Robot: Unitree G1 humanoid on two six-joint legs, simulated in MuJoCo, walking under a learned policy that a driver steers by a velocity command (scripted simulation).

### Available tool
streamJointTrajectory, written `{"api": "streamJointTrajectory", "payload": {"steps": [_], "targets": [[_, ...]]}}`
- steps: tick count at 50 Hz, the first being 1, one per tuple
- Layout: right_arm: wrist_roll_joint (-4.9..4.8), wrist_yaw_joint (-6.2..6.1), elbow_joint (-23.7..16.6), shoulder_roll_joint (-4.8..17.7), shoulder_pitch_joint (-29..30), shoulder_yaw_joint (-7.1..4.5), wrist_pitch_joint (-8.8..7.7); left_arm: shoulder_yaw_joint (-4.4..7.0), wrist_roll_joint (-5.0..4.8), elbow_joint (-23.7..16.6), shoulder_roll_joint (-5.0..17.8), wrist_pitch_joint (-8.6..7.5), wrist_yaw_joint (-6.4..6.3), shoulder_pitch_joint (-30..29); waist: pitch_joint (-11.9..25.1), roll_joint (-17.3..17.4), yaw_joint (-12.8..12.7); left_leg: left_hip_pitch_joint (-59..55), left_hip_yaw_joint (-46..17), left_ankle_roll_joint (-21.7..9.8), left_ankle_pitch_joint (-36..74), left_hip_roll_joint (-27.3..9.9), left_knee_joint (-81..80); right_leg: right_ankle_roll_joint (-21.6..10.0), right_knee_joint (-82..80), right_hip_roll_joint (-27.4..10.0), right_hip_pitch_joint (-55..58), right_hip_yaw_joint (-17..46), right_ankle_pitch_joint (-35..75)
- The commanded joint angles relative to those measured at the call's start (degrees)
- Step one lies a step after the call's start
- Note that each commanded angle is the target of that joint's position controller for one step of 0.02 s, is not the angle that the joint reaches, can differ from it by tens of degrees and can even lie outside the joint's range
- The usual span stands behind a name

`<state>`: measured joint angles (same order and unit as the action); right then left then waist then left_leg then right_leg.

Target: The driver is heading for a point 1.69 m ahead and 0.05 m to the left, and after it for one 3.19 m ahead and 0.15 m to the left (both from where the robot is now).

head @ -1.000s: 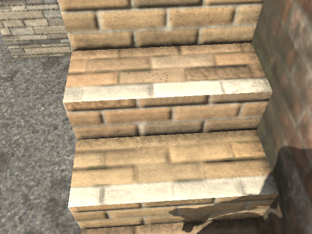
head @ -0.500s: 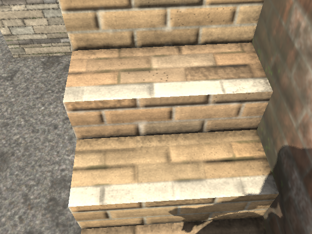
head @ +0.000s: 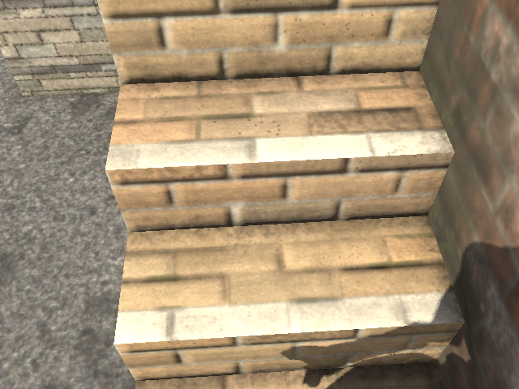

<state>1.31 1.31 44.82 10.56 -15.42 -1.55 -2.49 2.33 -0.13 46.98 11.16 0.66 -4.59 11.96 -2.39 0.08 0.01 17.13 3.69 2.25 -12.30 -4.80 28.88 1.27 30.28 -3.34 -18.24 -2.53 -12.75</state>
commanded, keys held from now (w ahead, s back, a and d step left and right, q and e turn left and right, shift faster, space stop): w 1.00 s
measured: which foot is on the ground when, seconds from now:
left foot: down 0.00-1.00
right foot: down 0.00-1.00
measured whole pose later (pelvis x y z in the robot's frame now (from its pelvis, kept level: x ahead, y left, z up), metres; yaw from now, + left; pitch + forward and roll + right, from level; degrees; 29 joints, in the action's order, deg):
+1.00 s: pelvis +0.00 +0.00 +0.00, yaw +0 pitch +1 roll +0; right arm 1.3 1.3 45.4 10.6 -15.5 -1.6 -2.5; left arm 2.4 -0.1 47.5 11.2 0.6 -4.6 12.1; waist -2.3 0.0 0.0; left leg 16.8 4.4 2.3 -12.2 -5.1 28.5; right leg 1.5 29.9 -3.5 -17.9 -2.4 -12.7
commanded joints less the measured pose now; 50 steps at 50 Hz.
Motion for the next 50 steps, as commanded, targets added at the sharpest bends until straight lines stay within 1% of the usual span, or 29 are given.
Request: {"api": "streamJointTrajectory", "payload": {"steps": [1,50], "targets": [[-0.03,-0.11,-2.9,4.9,-1.9,-1.19,-0.66,1.31,0.03,-3.0,5.7,-0.63,-0.17,0.8,3.1,-0.1,0.0,0.6,-2.8,-6.0,-0.7,-3.7,-6.1,-2.4,-5.8,-3.8,2.4,3.9,0.0],[-0.04,-0.11,-2.3,5.0,-2.0,-1.27,-0.69,1.33,0.05,-2.5,5.7,-0.72,-0.17,1.0,3.0,-0.1,0.0,0.0,-2.2,-5.8,-0.5,-4.0,-6.4,-2.2,-6.1,-3.9,2.3,3.7,0.5]]}}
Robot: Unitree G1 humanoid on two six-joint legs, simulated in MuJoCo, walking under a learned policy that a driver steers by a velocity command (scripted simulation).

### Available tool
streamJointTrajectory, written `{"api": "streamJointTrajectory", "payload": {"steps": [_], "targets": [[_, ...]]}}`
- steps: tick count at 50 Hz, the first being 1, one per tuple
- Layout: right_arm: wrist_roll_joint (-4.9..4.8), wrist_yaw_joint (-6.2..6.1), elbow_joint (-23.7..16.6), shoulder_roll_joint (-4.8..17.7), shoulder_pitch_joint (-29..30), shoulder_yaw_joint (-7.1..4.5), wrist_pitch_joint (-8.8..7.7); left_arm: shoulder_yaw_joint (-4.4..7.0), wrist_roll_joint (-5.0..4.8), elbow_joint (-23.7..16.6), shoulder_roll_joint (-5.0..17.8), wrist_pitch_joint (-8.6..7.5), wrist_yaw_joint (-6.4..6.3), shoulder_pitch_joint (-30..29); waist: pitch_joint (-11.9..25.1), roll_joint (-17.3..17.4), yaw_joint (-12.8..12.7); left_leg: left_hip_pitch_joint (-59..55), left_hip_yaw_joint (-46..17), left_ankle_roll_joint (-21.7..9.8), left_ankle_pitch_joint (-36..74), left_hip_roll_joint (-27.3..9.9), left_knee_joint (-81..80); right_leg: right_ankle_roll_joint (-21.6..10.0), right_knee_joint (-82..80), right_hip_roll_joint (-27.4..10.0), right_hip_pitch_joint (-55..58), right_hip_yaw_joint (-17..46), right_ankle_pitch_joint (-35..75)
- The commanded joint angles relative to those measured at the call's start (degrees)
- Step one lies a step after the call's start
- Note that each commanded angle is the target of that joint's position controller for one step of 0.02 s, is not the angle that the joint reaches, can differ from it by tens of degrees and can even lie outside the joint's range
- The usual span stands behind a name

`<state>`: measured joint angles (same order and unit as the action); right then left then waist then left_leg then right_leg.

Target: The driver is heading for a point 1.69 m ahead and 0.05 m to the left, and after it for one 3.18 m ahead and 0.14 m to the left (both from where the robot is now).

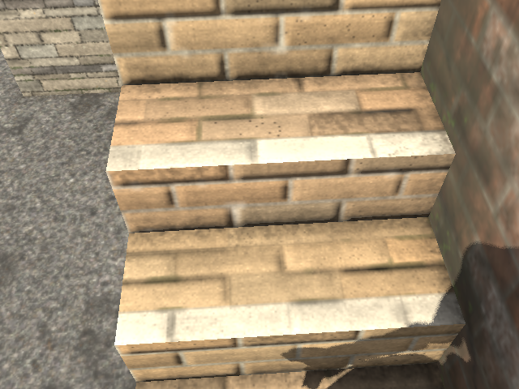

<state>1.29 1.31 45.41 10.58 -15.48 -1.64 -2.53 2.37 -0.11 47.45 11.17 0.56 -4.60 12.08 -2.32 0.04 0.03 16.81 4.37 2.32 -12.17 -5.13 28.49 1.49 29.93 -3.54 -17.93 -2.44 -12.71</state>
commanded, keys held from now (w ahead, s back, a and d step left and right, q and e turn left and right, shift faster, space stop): w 1.00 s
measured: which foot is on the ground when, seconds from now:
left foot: down 0.00-1.00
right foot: down 0.00-1.00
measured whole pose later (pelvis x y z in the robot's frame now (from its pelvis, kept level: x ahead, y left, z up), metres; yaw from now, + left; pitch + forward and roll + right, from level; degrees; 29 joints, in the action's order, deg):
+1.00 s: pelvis +0.00 +0.00 +0.00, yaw +0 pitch +1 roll +0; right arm 1.4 0.6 46.1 10.8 -15.3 -1.4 -2.5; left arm 2.4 -0.4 49.4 11.0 0.1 -4.9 11.9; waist -2.1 0.0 0.4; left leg 16.5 5.0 2.4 -12.2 -5.5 28.1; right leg 1.8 29.1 -3.6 -17.4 -2.4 -12.5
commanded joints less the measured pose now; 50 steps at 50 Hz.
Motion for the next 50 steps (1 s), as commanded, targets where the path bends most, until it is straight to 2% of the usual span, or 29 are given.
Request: {"api": "streamJointTrajectory", "payload": {"steps": [1,3,4,6,7,10,12,13,15,17,18,21,50], "targets": [[-0.03,-0.11,-2.9,5.0,-2.0,-1.18,-0.65,1.29,0.02,-2.9,5.7,-0.62,-0.17,0.9,2.9,-0.1,0.0,0.3,-2.8,-5.9,-0.6,-3.7,-6.0,-2.4,-5.7,-3.7,2.0,3.6,0.5],[-0.03,-0.11,-2.8,5.0,-2.0,-1.18,-0.65,1.29,0.02,-2.9,5.7,-0.62,-0.17,0.9,2.9,-0.1,0.0,0.3,-2.8,-5.9,-0.6,-3.7,-6.0,-2.4,-5.7,-3.7,2.0,3.6,0.5],[0.27,-0.45,-3.1,5.0,-1.4,-1.16,-0.57,1.05,-0.25,-2.5,5.0,-0.89,-0.25,0.7,3.1,-0.9,0.1,0.3,-2.7,-5.8,-0.5,-3.9,-6.0,-2.4,-6.1,-3.4,2.1,3.6,-0.3],[-0.07,-0.16,-2.8,5.0,-2.1,-1.17,-0.63,1.32,0.06,-2.8,5.8,-0.66,-0.2,0.8,2.9,0.2,0.0,0.3,-2.8,-5.9,-0.6,-3.7,-6.0,-2.4,-5.7,-3.7,2.0,3.6,0.5],[0.22,-0.45,-3.0,5.0,-1.4,-1.15,-0.58,1.07,-0.2,-2.4,5.1,-0.91,-0.26,0.7,3.1,-0.7,0.1,0.3,-2.7,-5.8,-0.4,-3.9,-6.0,-2.4,-6.1,-3.5,2.1,3.6,-0.2],[-0.05,-0.23,-2.8,5.1,-2.1,-1.18,-0.62,1.27,0.03,-2.7,5.8,-0.74,-0.23,0.8,2.9,0.3,0.1,0.3,-2.7,-5.8,-0.5,-3.7,-5.9,-2.4,-5.8,-3.7,2.1,3.6,0.5],[0.22,-0.57,-3.0,5.0,-1.5,-1.15,-0.56,1.04,-0.23,-2.2,5.1,-1.02,-0.3,0.7,3.0,-0.4,0.2,0.4,-2.5,-5.7,-0.3,-3.8,-5.9,-2.3,-6.2,-3.5,2.2,3.7,-0.1],[-0.09,-0.27,-2.7,5.1,-2.2,-1.17,-0.62,1.3,0.06,-2.5,5.9,-0.77,-0.24,0.8,2.8,0.5,0.1,0.3,-2.6,-5.8,-0.4,-3.7,-5.9,-2.4,-5.8,-3.7,2.1,3.6,0.6],[0.19,-0.57,-3.0,5.0,-1.6,-1.15,-0.57,1.04,-0.2,-2.1,5.1,-1.02,-0.29,0.7,3.0,-0.3,0.2,0.3,-2.5,-5.7,-0.2,-3.9,-6.0,-2.3,-6.2,-3.5,2.2,3.6,0.0],[-0.13,-0.28,-2.7,5.1,-2.2,-1.16,-0.64,1.31,0.08,-2.3,5.9,-0.8,-0.23,0.7,2.9,0.7,0.1,0.2,-2.6,-5.8,-0.2,-3.7,-6.0,-2.4,-5.8,-3.7,2.2,3.6,0.8],[0.12,-0.49,-2.9,5.0,-1.6,-1.13,-0.61,1.12,-0.12,-1.9,5.2,-0.97,-0.26,0.6,3.1,-0.1,0.2,0.1,-2.6,-5.8,-0.1,-4.0,-6.0,-2.3,-6.1,-3.5,2.2,3.6,0.2],[0.22,-0.7,-2.8,5.1,-1.6,-1.08,-0.55,1.14,-0.34,-1.7,5.2,-1.02,-0.39,0.8,3.2,0.0,0.2,0.3,-2.4,-5.6,0.0,-3.9,-5.9,-2.3,-6.3,-3.6,2.4,3.6,0.0],[0.13,-0.8,-2.1,5.3,-1.7,-0.99,-0.55,1.2,-0.25,-0.8,5.3,-1.07,-0.46,0.8,3.1,0.0,0.3,-0.3,-2.1,-5.6,0.7,-4.2,-6.2,-2.2,-6.3,-3.6,2.3,3.4,0.9]]}}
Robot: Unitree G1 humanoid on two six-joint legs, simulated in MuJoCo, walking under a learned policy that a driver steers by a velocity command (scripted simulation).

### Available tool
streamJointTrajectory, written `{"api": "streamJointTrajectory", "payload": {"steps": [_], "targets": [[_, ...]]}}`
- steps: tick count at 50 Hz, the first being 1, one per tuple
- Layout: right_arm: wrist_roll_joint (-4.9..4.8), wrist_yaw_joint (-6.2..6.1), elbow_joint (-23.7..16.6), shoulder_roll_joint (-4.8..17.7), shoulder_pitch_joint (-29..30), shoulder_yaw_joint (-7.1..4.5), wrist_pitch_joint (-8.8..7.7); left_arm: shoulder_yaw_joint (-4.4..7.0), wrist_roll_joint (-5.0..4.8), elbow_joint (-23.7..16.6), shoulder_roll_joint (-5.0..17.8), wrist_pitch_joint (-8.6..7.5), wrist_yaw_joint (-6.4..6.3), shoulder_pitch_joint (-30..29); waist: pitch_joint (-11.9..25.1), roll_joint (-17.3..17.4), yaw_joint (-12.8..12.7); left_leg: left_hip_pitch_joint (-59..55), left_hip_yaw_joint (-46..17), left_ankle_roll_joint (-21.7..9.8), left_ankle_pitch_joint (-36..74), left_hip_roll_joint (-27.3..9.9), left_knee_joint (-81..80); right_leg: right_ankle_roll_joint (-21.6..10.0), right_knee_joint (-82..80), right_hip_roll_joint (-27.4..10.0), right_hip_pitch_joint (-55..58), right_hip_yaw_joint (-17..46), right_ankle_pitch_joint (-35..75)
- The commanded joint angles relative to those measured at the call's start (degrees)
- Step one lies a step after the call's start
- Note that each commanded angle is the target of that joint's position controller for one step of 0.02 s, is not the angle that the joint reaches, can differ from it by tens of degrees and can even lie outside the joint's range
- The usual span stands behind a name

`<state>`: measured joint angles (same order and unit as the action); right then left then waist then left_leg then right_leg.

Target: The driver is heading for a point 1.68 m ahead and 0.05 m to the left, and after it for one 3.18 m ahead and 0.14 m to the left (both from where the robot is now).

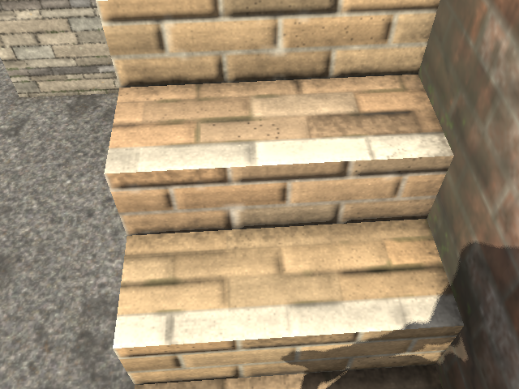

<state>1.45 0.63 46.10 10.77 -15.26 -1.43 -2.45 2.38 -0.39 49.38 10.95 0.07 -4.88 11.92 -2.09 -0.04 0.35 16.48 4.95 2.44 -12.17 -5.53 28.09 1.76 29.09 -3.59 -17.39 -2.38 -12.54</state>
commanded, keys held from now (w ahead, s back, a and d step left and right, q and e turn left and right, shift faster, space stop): w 1.00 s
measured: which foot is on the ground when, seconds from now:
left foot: down 0.00-1.00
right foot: down 0.00-1.00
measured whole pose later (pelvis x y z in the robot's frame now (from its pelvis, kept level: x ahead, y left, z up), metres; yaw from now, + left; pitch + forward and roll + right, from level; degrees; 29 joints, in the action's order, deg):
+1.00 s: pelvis +0.00 +0.00 +0.00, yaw +0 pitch +1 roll +0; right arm 1.4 0.6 46.5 10.8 -15.3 -1.4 -2.4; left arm 2.4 -0.4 49.5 10.9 0.1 -4.9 12.2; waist -2.1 -0.1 0.4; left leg 16.3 5.4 2.6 -12.0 -5.9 27.8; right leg 1.9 28.9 -3.7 -17.2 -2.3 -12.5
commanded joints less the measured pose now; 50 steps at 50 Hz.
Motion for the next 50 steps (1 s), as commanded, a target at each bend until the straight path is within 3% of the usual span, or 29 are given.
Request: {"api": "streamJointTrajectory", "payload": {"steps": [1,46,50], "targets": [[-0.03,-0.12,-2.8,5.2,-1.9,-1.2,-0.63,1.2,0.02,-2.8,5.5,-0.59,-0.17,1.0,2.8,0.1,0.0,0.0,-2.7,-5.7,0.7,-3.8,-5.8,-2.4,-5.5,-3.6,1.8,3.4,0.7],[0.11,-0.15,-2.3,4.9,-1.6,-1.03,-0.55,1.05,-0.11,-2.6,5.4,-0.48,-0.19,1.6,2.8,-1.0,-0.2,-0.4,-2.6,-5.7,1.1,-4.3,-5.9,-2.6,-5.9,-3.7,1.7,3.5,1.4],[-0.06,-0.12,-2.3,5.2,-2.0,-1.21,-0.61,1.24,0.06,-2.5,5.6,-0.59,-0.18,1.3,2.7,0.2,0.1,-0.4,-2.2,-5.6,0.5,-3.9,-6.0,-2.4,-5.7,-3.7,1.6,3.3,0.7]]}}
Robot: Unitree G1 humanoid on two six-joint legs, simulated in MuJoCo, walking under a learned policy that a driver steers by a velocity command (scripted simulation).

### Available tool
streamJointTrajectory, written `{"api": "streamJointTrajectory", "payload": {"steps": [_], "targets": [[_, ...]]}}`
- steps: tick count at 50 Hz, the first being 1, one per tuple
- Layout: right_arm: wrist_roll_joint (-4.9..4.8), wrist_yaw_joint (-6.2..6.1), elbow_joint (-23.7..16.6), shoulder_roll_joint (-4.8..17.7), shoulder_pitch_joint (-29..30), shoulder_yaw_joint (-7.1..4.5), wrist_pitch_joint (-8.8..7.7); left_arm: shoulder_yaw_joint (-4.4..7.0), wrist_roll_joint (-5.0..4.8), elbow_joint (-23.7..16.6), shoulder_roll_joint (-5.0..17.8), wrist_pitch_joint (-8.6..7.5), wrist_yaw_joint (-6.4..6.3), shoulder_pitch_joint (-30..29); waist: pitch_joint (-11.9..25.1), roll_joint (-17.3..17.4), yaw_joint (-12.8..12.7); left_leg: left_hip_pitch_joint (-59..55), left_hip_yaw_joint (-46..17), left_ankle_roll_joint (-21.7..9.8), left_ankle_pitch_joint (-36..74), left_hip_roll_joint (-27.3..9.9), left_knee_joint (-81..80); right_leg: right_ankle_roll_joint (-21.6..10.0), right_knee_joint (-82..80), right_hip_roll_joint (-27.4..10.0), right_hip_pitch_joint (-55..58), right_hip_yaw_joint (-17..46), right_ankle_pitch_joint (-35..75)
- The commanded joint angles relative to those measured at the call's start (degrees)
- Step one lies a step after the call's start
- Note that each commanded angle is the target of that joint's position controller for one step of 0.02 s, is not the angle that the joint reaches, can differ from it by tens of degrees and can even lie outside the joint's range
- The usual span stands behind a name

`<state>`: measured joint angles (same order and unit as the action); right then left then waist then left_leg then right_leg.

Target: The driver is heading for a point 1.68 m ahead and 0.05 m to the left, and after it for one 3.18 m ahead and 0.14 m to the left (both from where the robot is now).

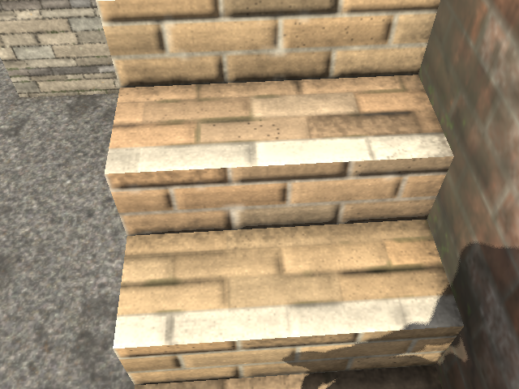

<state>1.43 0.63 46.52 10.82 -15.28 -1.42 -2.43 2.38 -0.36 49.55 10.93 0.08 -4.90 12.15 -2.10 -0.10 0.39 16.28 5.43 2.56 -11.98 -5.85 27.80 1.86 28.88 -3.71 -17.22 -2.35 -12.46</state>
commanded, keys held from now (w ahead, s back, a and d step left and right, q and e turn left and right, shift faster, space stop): w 0.44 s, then no key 0.56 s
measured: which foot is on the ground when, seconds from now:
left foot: down 0.00-1.00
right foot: down 0.00-1.00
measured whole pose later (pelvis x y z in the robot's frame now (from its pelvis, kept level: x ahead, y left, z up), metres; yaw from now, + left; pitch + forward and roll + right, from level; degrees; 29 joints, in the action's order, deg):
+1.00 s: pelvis +0.05 +0.00 +0.01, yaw +0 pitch +2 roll +0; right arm -0.2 0.5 46.9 12.5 -12.3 -0.8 -3.0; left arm 0.6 -0.1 49.2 10.7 -1.1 -5.2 11.6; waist -1.7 0.9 -0.1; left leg 10.3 3.3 3.6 -14.2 -5.0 23.1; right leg 1.6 25.4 -2.7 -11.8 -1.1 -15.2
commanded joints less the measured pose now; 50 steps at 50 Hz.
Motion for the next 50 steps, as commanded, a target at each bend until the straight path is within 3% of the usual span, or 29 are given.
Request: {"api": "streamJointTrajectory", "payload": {"steps": [1,22,23,24,25,27,29,31,32,33,36,37,40,41,42,44,47,48,50], "targets": [[-0.04,-0.13,-2.7,5.2,-2.0,-1.23,-0.62,1.24,0.04,-2.7,5.6,-0.6,-0.17,1.1,2.7,0.2,0.0,-0.2,-2.7,-5.7,0.3,-3.6,-5.7,-2.4,-5.5,-3.5,1.4,3.3,0.6],[-0.02,-0.11,-2.6,5.2,-2.0,-1.26,-0.63,1.24,0.03,-2.6,5.5,-0.62,-0.17,1.2,2.6,0.0,0.0,-0.2,-2.6,-5.7,0.3,-3.7,-5.8,-2.4,-5.6,-3.6,1.4,3.2,0.7],[-0.52,0.14,-0.8,9.2,-8.6,-2.73,0.46,2.51,0.03,-3.1,10.1,-0.52,0.98,3.1,9.3,1.9,-0.1,-3.1,-3.6,-8.8,-34.1,-0.4,-5.4,-5.4,-6.8,-2.2,-2.9,5.5,-31.3],[-0.48,-0.25,-1.5,7.8,-6.1,-2.7,0.95,2.49,0.3,-5.0,10.6,-0.33,1.66,-3.9,-0.5,0.7,1.6,0.7,-6.1,-10.4,-28.9,-2.3,-5.7,-5.3,-4.1,-2.3,-10.9,5.2,-28.6],[-0.12,-0.7,-1.0,6.9,-7.7,-2.41,0.96,1.81,0.05,-5.4,8.2,-0.6,2.07,-5.1,-0.7,1.0,2.1,-2.2,-7.9,-11.6,-25.8,-3.5,-7.5,-5.0,-1.4,-1.4,-13.2,3.9,-22.8],[0.44,-0.73,0.7,7.5,-11.4,-2.94,0.27,1.03,0.07,-3.2,5.5,-1.48,1.92,-0.1,1.4,6.7,2.0,-6.6,-12.7,-13.8,-23.1,-6.6,-12.9,-4.4,2.8,0.4,-12.1,1.5,-12.9],[-0.02,-0.29,-0.1,6.2,-7.0,-2.41,-0.17,0.14,0.07,-2.9,4.1,-1.74,1.74,1.2,1.6,6.8,0.0,-2.7,-12.0,-13.4,-18.0,-6.5,-13.7,-4.3,1.6,0.4,-6.0,2.0,-8.7],[-0.89,0.23,-0.7,5.2,-1.9,-1.88,-1.06,0.04,0.71,-3.2,5.7,-1.24,0.73,2.8,-0.3,2.6,-2.4,4.9,-5.9,-10.5,-11.8,-2.5,-9.2,-4.6,-4.0,-1.0,0.8,4.1,-9.4],[-1.25,0.66,-1.2,4.4,-1.3,-1.43,-1.62,0.55,1.5,-2.9,8.0,-1.18,0.22,3.0,-1.2,0.5,-2.0,5.1,-2.9,-9.6,-6.9,-0.3,-5.5,-4.8,-6.4,-2.3,1.1,6.7,-10.1],[-1.44,0.8,-1.1,3.8,-2.4,-1.14,-2.17,0.62,2.19,-3.5,8.8,-0.89,-0.23,1.8,-2.3,-4.4,-1.3,5.5,-0.6,-8.4,-2.4,0.8,-2.6,-5.9,-8.3,-4.1,1.3,9.3,-9.1],[-1.46,0.96,0.3,4.3,-6.0,-0.99,-2.3,0.7,0.76,-2.8,8.8,-0.28,-0.79,2.3,0.6,-6.4,-0.6,3.6,-1.3,-7.2,-0.5,1.6,-0.1,-7.6,-9.3,-6.3,6.0,12.9,1.5],[-1.58,0.71,1.0,3.9,-6.9,-1.12,-2.19,0.33,0.26,-1.4,7.2,-0.43,-1.47,4.1,1.9,-6.3,-0.8,2.5,-2.3,-6.9,0.3,1.3,-1.2,-7.5,-9.3,-6.4,7.6,12.7,6.2],[-1.97,0.13,0.6,4.0,-5.1,-0.72,-1.83,-0.34,0.25,-1.2,5.9,-1.54,-1.9,2.8,4.4,-3.6,-0.1,-2.6,-4.6,-5.7,9.2,-0.3,-4.0,-5.4,-5.1,-5.6,10.3,8.4,28.6],[-2.05,0.21,-0.3,5.3,-3.9,-0.55,-1.81,-0.11,0.69,-2.2,7.4,-1.81,-1.46,1.5,5.3,-3.2,0.0,-4.2,-4.4,-5.3,16.3,-1.0,-3.5,-4.8,-3.0,-5.1,11.1,6.4,36.7],[-2.34,0.09,-0.5,5.7,-3.5,-0.56,-1.76,-0.05,0.74,-2.2,7.5,-2.09,-1.34,1.9,7.7,-3.1,-0.3,-6.1,-4.0,-4.9,19.6,-1.3,-2.9,-4.2,-2.9,-5.0,12.1,5.7,40.3],[-2.46,-0.05,-0.6,6.2,-3.7,-0.58,-1.51,-0.27,0.68,-2.3,7.0,-2.2,-0.94,2.3,9.3,-3.1,-0.1,-8.9,-3.8,-4.8,22.0,-1.6,-3.4,-4.0,-2.9,-5.0,12.5,5.2,39.9],[-1.91,-0.29,-1.0,6.6,-2.9,-0.54,-0.95,-0.33,0.69,-2.5,6.7,-1.72,-0.67,2.5,8.3,-1.9,-0.1,-10.4,-3.5,-4.4,23.1,-2.1,-4.0,-3.8,-3.4,-4.9,10.7,4.9,35.5],[-1.59,-0.25,-1.3,6.4,-2.2,-0.44,-0.87,0.12,-0.15,-2.0,7.8,-1.67,-0.5,3.4,7.8,-1.4,0.0,-10.6,-3.4,-4.4,22.5,-2.3,-4.2,-3.2,-4.1,-4.7,10.1,5.0,33.4],[-1.23,-0.23,-2.1,6.7,-1.6,-0.46,-0.94,0.22,0.26,-2.4,7.7,-1.47,-0.14,3.1,6.2,-0.6,0.2,-10.0,-3.3,-4.7,22.3,-3.0,-4.9,-3.1,-4.9,-5.0,8.6,4.6,29.7]]}}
